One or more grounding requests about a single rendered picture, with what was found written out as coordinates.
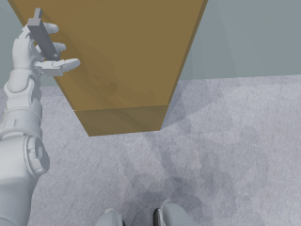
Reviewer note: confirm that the left robot hand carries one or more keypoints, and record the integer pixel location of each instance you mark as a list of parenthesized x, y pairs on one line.
[(25, 55)]

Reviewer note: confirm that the left robot upper arm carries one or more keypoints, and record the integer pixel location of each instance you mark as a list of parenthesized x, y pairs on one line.
[(22, 161)]

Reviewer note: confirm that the left robot thigh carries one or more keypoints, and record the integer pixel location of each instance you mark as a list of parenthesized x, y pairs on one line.
[(110, 219)]

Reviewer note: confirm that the left robot forearm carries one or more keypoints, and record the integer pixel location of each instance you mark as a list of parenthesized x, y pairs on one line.
[(23, 112)]

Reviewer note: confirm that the robot left shin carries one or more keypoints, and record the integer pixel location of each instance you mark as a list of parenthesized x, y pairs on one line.
[(110, 210)]

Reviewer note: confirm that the cupboard door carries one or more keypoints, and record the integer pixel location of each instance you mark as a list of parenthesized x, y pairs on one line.
[(130, 51)]

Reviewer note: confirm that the handle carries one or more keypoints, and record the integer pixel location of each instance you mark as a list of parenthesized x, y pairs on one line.
[(41, 36)]

